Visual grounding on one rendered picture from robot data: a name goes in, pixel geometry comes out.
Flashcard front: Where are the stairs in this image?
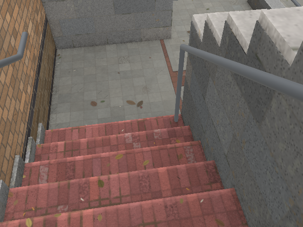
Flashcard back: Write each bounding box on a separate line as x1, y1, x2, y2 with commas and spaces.
0, 113, 249, 227

